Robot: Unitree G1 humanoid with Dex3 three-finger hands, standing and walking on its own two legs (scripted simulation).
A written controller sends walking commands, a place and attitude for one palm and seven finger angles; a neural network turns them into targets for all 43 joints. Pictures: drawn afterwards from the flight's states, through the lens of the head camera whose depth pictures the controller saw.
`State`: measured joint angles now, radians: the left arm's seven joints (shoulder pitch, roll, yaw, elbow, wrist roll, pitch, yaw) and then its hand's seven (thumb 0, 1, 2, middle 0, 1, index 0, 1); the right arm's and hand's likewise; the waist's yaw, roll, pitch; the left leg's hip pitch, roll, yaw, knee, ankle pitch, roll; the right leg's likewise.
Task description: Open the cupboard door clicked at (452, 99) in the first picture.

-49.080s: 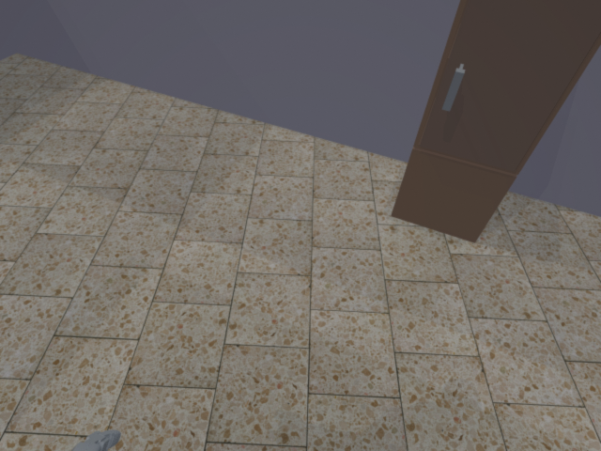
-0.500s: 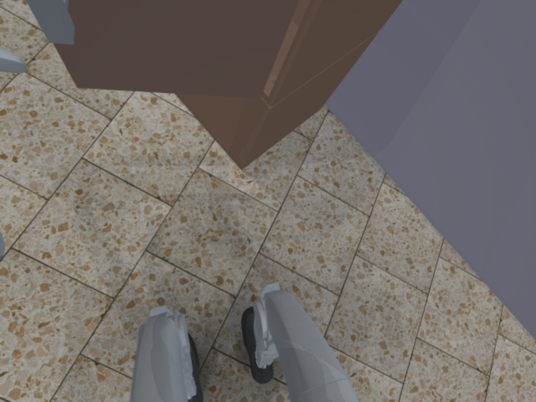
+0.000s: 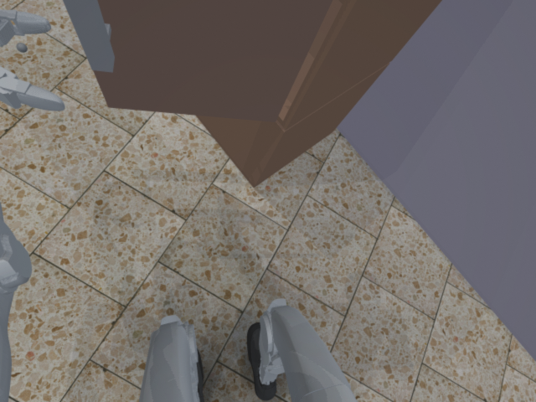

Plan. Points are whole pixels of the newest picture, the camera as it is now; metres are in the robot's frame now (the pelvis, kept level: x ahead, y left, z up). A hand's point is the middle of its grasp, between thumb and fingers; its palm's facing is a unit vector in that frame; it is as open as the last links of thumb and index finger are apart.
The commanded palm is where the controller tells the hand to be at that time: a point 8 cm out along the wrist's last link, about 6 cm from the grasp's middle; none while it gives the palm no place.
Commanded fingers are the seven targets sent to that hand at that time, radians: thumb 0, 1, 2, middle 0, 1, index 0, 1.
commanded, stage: move the hooked fingers beside the handle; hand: left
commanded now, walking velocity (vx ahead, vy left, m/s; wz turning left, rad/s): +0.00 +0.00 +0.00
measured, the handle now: (92, 11) +0.61 +0.17 +0.05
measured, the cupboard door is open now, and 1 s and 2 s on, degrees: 53 53 53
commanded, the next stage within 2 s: slide the fingers in behind the handle in 0.16 s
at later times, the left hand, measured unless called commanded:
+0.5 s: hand (44, 47) +0.56 +0.22 +0.05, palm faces -0.08 -1.00 -0.02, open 14.0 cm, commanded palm +0.56 +0.24 +0.05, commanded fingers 0.00 -0.50 0.30 -0.30 -1.20 -0.30 -1.20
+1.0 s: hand (76, 48) +0.57 +0.19 +0.04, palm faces -0.07 -1.00 -0.02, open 14.0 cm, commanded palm +0.56 +0.21 +0.05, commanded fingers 0.00 -0.50 0.30 -0.30 -1.20 -0.30 -1.20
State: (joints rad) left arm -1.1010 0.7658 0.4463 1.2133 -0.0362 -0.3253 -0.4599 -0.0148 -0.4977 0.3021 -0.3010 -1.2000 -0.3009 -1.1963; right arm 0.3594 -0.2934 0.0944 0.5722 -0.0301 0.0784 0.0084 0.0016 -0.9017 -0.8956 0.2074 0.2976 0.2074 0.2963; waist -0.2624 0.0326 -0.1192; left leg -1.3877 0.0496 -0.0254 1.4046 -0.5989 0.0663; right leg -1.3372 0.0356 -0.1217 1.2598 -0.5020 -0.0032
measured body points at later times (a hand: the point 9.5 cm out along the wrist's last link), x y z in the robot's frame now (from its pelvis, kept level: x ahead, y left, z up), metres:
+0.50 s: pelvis -0.01 -0.01 -0.01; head +0.20 +0.05 +0.39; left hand +0.56 +0.28 +0.05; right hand -0.02 -0.26 -0.10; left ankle +0.01 +0.07 -0.60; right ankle +0.04 -0.13 -0.60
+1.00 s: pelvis -0.01 -0.01 -0.01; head +0.20 +0.04 +0.39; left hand +0.56 +0.25 +0.05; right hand -0.02 -0.27 -0.10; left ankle +0.01 +0.07 -0.60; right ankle +0.04 -0.13 -0.60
